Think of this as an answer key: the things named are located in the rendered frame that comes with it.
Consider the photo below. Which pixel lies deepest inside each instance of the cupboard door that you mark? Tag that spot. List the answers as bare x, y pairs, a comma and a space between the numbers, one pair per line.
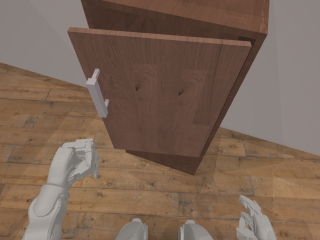
165, 92

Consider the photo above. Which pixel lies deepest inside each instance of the robot right hand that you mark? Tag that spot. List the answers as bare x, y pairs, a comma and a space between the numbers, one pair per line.
259, 227

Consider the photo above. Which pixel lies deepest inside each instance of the robot left forearm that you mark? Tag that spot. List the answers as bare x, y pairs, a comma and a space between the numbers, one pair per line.
46, 213

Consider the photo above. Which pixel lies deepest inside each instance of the robot left hand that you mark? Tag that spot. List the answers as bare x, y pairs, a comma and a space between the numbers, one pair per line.
65, 160

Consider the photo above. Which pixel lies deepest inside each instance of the handle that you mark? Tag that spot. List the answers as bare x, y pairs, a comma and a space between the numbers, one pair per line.
96, 94

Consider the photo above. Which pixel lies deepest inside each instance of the left robot shin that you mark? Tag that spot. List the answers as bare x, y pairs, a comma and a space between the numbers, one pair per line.
136, 220

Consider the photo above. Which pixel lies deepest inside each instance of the right robot thigh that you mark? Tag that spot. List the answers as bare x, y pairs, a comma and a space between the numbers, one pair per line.
191, 231

